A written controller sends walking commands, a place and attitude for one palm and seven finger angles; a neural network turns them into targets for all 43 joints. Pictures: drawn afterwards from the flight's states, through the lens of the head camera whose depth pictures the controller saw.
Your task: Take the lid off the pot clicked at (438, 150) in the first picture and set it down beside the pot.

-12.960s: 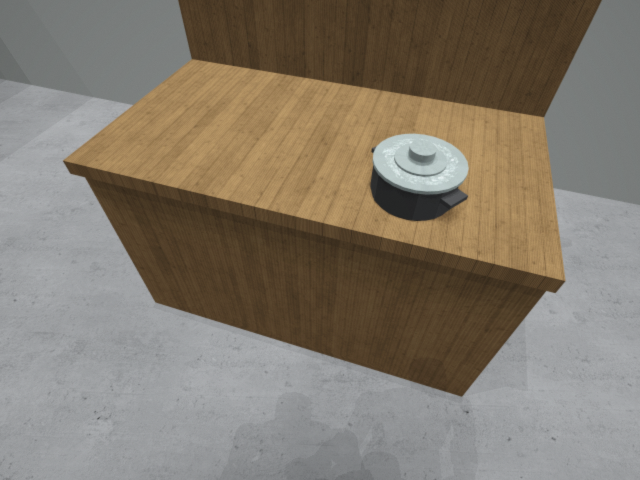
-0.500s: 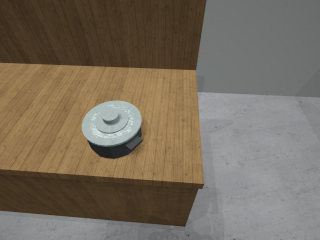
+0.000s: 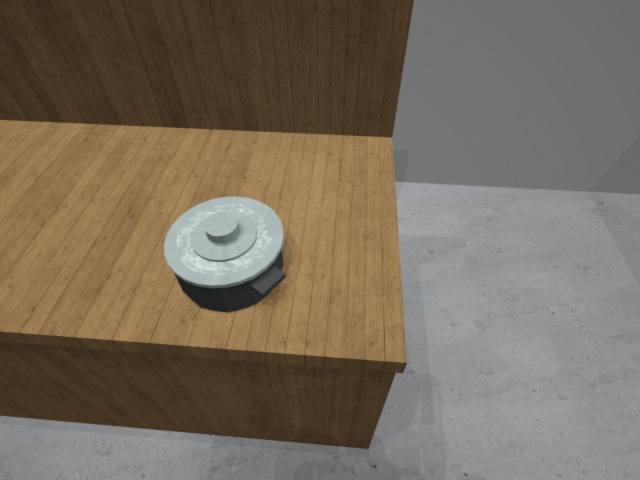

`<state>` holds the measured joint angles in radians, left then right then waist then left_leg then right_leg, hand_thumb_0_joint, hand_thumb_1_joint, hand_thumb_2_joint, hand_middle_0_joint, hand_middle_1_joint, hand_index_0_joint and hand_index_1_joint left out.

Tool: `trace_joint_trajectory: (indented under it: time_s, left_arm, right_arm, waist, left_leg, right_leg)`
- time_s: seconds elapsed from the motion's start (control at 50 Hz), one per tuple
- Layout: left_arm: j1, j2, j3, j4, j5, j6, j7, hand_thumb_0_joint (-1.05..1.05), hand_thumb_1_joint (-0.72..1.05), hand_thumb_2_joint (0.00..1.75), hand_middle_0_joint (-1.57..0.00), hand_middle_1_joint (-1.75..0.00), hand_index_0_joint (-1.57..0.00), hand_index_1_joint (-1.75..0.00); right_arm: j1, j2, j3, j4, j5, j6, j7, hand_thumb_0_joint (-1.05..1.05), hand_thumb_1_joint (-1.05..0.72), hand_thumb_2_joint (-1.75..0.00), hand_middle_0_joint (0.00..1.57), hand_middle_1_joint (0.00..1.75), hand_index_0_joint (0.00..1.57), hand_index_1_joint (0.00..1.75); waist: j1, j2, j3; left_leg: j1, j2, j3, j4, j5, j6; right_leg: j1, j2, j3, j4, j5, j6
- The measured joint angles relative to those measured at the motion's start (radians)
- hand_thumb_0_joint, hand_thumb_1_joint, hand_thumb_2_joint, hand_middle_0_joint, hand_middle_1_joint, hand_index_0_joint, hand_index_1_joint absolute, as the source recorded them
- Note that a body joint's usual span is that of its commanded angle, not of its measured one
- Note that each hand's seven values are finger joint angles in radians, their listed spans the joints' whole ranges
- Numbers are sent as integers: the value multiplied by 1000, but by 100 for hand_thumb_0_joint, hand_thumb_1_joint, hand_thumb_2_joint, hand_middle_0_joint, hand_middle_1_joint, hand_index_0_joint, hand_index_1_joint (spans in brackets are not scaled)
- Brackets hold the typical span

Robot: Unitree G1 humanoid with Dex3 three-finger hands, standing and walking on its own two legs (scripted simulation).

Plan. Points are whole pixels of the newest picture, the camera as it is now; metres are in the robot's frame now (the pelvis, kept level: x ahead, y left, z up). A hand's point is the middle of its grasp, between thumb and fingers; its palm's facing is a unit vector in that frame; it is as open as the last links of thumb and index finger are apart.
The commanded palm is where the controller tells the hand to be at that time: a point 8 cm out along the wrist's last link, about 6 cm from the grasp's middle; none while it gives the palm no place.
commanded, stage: shuffle to correct the standing spot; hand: left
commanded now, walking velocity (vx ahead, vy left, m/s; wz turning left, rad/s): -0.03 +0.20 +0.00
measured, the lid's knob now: (222, 227) +0.48 +0.20 +0.01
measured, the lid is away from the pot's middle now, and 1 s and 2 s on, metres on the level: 0.00 0.00 0.00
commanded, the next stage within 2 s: come to a stop and stand still in 0.32 s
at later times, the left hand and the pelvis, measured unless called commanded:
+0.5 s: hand out of the picture -0.01 +0.26 -0.18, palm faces +0.06 -0.96 -0.27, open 7.4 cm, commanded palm none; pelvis -0.01 +0.06 -0.01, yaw +0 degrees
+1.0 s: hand out of the picture -0.01 +0.21 -0.18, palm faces -0.01 -0.98 -0.20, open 7.3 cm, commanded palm none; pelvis +0.00 +0.05 +0.00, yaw -1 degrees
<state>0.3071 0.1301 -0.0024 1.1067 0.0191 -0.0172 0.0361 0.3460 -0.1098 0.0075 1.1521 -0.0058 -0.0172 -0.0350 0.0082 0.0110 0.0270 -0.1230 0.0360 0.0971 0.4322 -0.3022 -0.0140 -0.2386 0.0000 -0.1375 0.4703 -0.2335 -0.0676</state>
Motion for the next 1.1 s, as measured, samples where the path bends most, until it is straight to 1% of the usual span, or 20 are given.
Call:
trace_joint_trajectory:
  time_s: [0.12,0.26,0.34,0.38,0.44,0.48,0.5,0.52,0.56,0.6,0.64,0.68,0.74,0.8,0.84,0.86,0.88,0.92,0.98,1.1]
  left_arm:
    - [-14,9,17,-26,5,12,5,1,91,90,-20,-30,-20,-30]
    - [-29,46,41,-59,9,38,11,0,91,90,-20,-30,-20,-30]
    - [-35,51,44,-79,10,45,14,0,91,90,-20,-30,-20,-30]
    - [-33,48,42,-86,11,42,16,0,91,90,-20,-30,-20,-30]
    - [-20,42,40,-94,13,34,18,0,91,90,-20,-30,-20,-30]
    - [-14,44,41,-95,14,35,17,0,91,90,-20,-30,-20,-30]
    - [-13,48,43,-93,15,38,18,0,91,90,-20,-30,-20,-30]
    - [-11,51,44,-90,15,45,17,0,91,90,-20,-30,-20,-30]
    - [-10,52,38,-79,12,55,17,0,91,90,-20,-30,-20,-30]
    - [-12,45,30,-66,10,58,18,0,91,90,-20,-30,-20,-29]
    - [-18,36,26,-60,8,54,18,0,91,90,-20,-30,-20,-29]
    - [-24,27,24,-61,5,48,17,0,91,90,-20,-30,-20,-29]
    - [-31,23,25,-60,5,49,21,1,93,90,-20,-30,-20,-30]
    - [-34,24,22,-55,1,49,15,1,94,90,-20,-30,-20,-30]
    - [-32,24,19,-50,-3,44,12,1,94,90,-20,-30,-20,-30]
    - [-30,24,18,-45,-4,38,12,1,93,90,-20,-30,-20,-30]
    - [-30,20,16,-37,-4,33,13,1,93,90,-20,-30,-20,-30]
    - [-26,9,8,-22,-3,29,15,1,93,90,-20,-30,-20,-30]
    - [-15,5,-2,-13,-2,20,14,1,93,90,-20,-30,-20,-30]
    - [1,6,-12,-3,-2,9,13,1,93,90,-20,-30,-20,-30]
  right_arm:
    - [-3,-12,-13,-26,-2,22,5,1,-90,-90,20,30,20,30]
    - [-8,-20,-27,-66,-9,27,12,1,-90,-90,20,30,20,30]
    - [-7,-33,-29,-90,-12,32,9,1,-90,-90,20,30,20,30]
    - [-13,-39,-30,-98,-12,38,9,1,-90,-90,20,30,20,30]
    - [-27,-45,-30,-115,-11,46,12,1,-90,-90,20,30,20,30]
    - [-37,-42,-31,-125,-8,47,14,1,-90,-90,20,30,20,30]
    - [-42,-38,-30,-125,-10,43,14,1,-91,-90,20,30,20,30]
    - [-45,-35,-29,-122,-13,36,12,1,-91,-90,20,30,20,30]
    - [-40,-31,-26,-115,-13,12,8,1,-92,-90,20,30,20,30]
    - [-30,-24,-19,-101,-10,-8,-3,1,-92,-90,20,30,20,30]
    - [-21,-15,-12,-81,-7,-17,-9,1,-92,-90,20,30,20,30]
    - [-18,-2,-4,-62,-5,-19,-11,1,-91,-90,20,30,20,30]
    - [-26,16,3,-35,-5,-14,-14,1,-91,-90,20,30,20,30]
    - [-37,19,-1,-17,-5,-7,-17,2,-92,-90,20,30,20,30]
    - [-42,17,-6,-12,-1,-7,-17,2,-92,-90,20,30,20,30]
    - [-43,16,-9,-11,2,-8,-16,2,-92,-90,20,30,20,30]
    - [-48,12,-11,-8,5,-8,-15,2,-92,-90,20,30,20,30]
    - [-56,1,-16,-4,9,-8,-13,2,-92,-90,20,30,20,30]
    - [-57,-6,-17,-2,10,-14,-8,2,-91,-90,20,30,20,30]
    - [-50,-10,-12,15,10,-19,-4,1,-91,-90,20,30,20,30]
  waist:
    - [10,0,0]
    - [18,-40,0]
    - [22,-28,2]
    - [26,-14,3]
    - [25,3,-2]
    - [18,-4,-5]
    - [17,-14,-5]
    - [17,-26,-6]
    - [12,-36,-10]
    - [3,-33,-15]
    - [-1,-28,-18]
    - [3,-30,-18]
    - [10,-37,-12]
    - [10,-40,2]
    - [5,-42,11]
    - [2,-46,14]
    - [0,-40,18]
    - [-11,-19,21]
    - [-21,-10,18]
    - [-15,-20,2]
  left_leg:
    - [-45,-17,-4,43,-10,15]
    - [-80,-56,19,61,-10,48]
    - [-98,-70,30,88,-24,72]
    - [-103,-74,36,106,-35,80]
    - [-115,-76,40,134,-54,82]
    - [-123,-85,38,148,-65,68]
    - [-116,-93,42,140,-62,77]
    - [-105,-101,50,125,-56,98]
    - [-84,-106,56,98,-48,112]
    - [-56,-107,50,56,-32,113]
    - [-30,-106,38,16,-12,114]
    - [-13,-103,30,-11,1,115]
    - [-3,-97,28,-25,7,112]
    - [-6,-93,34,-15,0,106]
    - [-17,-94,41,8,-12,100]
    - [-25,-96,45,25,-20,96]
    - [-30,-90,47,38,-28,92]
    - [-27,-74,46,36,-26,91]
    - [-16,-64,41,9,-9,76]
    - [6,-50,33,-23,13,56]
  right_leg:
    - [-39,-21,-2,35,-5,10]
    - [-96,-63,25,93,-15,38]
    - [-120,-78,36,126,-31,35]
    - [-124,-83,43,138,-33,44]
    - [-130,-88,48,149,-36,71]
    - [-135,-100,49,162,-45,76]
    - [-137,-106,54,169,-49,78]
    - [-138,-111,62,174,-54,76]
    - [-144,-99,87,222,-126,66]
    - [-161,-76,113,340,-194,66]
    - [-167,-60,121,433,-208,69]
    - [-160,-54,119,473,-207,73]
    - [-123,-60,109,428,-192,82]
    - [-59,-72,100,281,-177,84]
    - [-10,-78,106,153,-105,77]
    - [14,-80,116,97,-66,79]
    - [27,-75,119,71,-77,91]
    - [38,-59,115,49,-87,100]
    - [49,-48,110,23,-74,93]
    - [72,-32,101,-7,-56,74]
